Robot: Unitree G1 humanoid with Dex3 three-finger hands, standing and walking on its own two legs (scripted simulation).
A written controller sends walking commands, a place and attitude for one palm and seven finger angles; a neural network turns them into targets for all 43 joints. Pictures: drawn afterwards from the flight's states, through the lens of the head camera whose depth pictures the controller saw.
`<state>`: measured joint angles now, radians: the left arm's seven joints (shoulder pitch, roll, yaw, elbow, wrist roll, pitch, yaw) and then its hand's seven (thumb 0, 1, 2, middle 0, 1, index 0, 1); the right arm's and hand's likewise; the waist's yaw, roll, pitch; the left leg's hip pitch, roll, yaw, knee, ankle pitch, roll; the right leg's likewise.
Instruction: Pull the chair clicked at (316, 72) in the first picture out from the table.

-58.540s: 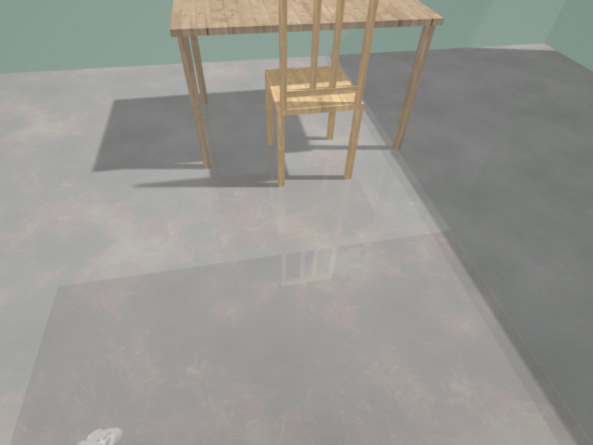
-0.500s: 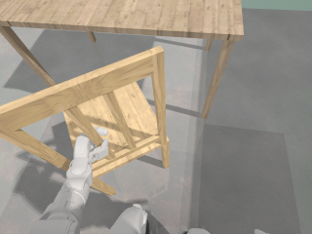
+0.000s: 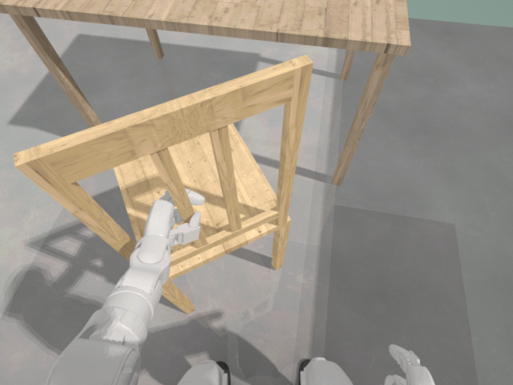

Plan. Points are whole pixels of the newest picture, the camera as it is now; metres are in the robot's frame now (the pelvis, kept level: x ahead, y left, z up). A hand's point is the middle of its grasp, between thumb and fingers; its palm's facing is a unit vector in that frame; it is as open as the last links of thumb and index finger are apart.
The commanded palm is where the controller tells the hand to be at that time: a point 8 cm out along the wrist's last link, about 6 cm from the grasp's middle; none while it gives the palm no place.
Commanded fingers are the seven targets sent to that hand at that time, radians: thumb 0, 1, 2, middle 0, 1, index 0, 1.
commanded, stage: step backward, pulling the chair out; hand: left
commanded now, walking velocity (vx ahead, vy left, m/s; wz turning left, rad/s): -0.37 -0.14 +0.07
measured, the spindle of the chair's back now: (185, 208) +0.41 +0.12 -0.05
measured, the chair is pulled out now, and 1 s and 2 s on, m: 0.37 0.55 0.56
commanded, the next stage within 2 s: stop walking, hand still on the chair in 0.56 s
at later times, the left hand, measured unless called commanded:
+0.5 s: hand (195, 280) +0.27 +0.10 -0.05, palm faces -0.02 -0.97 -0.26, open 5.5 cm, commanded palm +0.26 +0.15 -0.05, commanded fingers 0.00 0.90 0.90 -0.50 -1.45 -0.50 -1.45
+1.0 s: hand (175, 352) +0.17 +0.12 -0.04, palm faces -0.16 -0.97 -0.21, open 5.6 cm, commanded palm +0.16 +0.17 -0.04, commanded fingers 0.00 0.90 0.90 -0.50 -1.45 -0.50 -1.45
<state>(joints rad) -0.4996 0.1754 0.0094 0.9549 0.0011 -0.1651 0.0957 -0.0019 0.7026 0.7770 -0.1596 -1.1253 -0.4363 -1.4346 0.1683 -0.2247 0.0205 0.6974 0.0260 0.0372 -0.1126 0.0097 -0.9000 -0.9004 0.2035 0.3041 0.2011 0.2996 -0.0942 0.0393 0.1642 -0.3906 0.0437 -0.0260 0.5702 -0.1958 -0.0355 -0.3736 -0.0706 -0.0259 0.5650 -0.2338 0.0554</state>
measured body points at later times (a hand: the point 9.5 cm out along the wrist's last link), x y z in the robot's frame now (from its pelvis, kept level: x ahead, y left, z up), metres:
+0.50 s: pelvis -0.09 -0.02 +0.02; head +0.01 -0.07 +0.45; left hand +0.27 +0.15 -0.03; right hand +0.01 -0.31 -0.13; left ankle -0.17 +0.16 -0.66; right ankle -0.03 -0.11 -0.73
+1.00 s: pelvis -0.16 +0.03 +0.00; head -0.10 +0.01 +0.45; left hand +0.18 +0.17 -0.03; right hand -0.05 -0.20 -0.14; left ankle -0.19 +0.19 -0.73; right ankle -0.11 -0.07 -0.73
